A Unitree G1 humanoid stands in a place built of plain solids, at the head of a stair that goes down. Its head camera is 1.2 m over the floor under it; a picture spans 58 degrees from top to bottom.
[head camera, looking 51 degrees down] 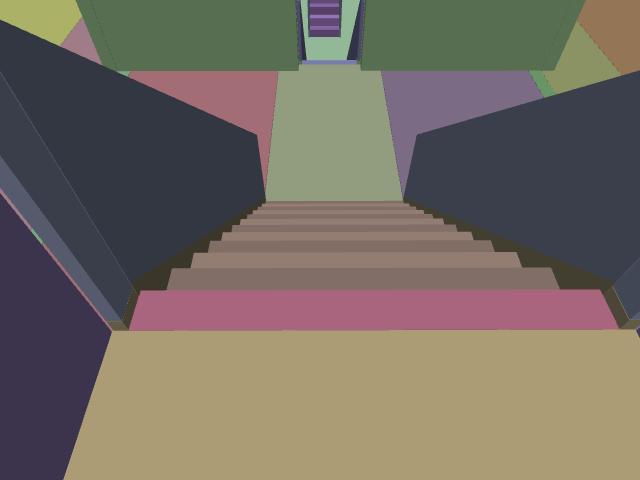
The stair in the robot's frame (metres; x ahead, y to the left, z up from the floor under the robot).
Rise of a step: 0.20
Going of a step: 0.23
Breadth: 1.50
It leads straight ahead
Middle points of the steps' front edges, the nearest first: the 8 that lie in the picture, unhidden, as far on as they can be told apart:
0.76 -0.16 0.00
0.99 -0.16 -0.20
1.22 -0.16 -0.40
1.45 -0.16 -0.60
1.68 -0.16 -0.79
1.91 -0.16 -0.99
2.14 -0.16 -1.19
2.37 -0.16 -1.39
